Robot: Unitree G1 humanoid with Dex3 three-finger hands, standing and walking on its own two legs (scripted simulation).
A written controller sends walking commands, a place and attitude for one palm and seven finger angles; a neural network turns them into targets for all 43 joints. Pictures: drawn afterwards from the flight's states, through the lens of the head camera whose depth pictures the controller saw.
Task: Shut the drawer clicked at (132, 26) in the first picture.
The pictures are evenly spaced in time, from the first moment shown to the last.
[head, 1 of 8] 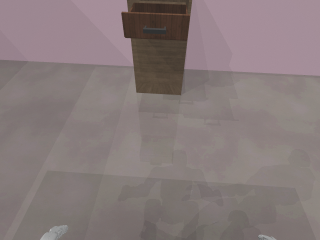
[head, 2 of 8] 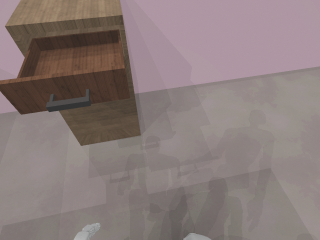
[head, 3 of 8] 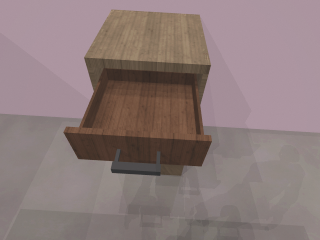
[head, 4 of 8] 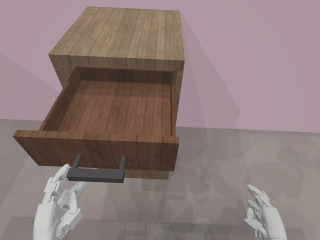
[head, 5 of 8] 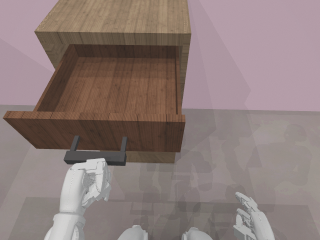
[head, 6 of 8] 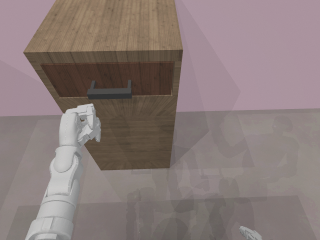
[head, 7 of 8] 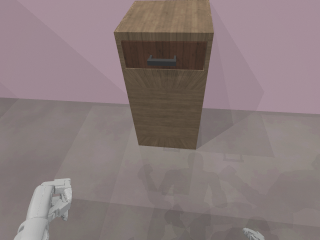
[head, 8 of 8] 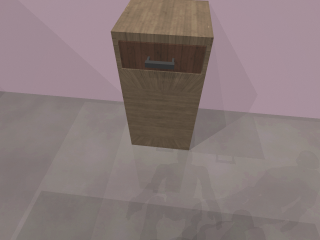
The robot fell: no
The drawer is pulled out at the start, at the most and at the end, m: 0.29 0.30 0.00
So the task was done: yes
